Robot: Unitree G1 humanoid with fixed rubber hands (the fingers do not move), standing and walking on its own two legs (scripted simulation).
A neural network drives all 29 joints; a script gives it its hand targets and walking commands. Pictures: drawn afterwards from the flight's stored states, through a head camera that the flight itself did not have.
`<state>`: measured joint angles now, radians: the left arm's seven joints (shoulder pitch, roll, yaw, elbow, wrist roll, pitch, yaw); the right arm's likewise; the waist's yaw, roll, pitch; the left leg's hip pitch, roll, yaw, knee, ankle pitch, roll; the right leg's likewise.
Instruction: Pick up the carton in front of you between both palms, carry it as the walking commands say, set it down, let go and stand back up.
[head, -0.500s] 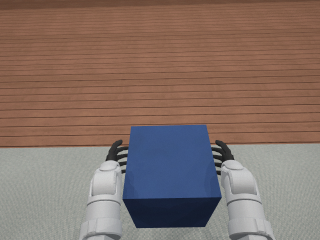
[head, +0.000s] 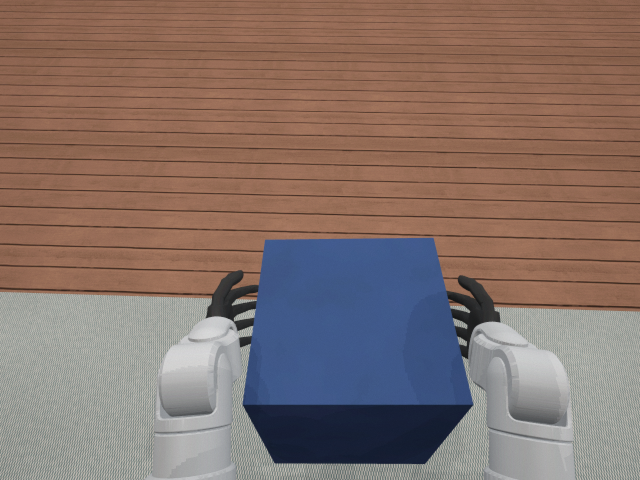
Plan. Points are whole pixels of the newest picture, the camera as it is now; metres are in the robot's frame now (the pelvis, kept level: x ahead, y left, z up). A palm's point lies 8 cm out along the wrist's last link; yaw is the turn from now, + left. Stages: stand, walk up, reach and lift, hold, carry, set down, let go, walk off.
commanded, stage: carry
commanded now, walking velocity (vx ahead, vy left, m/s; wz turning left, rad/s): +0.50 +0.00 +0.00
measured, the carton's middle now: (349, 357) +0.28 -0.01 +0.00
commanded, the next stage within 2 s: none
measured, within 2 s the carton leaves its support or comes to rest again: neither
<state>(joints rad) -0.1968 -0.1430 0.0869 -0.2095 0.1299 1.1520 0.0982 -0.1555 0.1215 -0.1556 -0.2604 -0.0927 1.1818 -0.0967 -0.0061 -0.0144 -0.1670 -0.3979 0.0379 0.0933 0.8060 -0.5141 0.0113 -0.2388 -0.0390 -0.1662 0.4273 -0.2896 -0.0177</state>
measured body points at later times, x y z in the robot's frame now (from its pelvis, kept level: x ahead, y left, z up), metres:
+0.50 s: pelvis +0.30 +0.02 -0.01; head +0.31 +0.03 +0.44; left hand +0.60 +0.16 +0.07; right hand +0.58 -0.15 +0.08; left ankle +0.14 +0.11 -0.74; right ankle +0.45 -0.10 -0.71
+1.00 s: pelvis +0.64 +0.01 -0.01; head +0.65 +0.01 +0.44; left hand +0.94 +0.16 +0.11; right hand +0.94 -0.14 +0.11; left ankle +0.79 +0.12 -0.72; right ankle +0.49 -0.07 -0.74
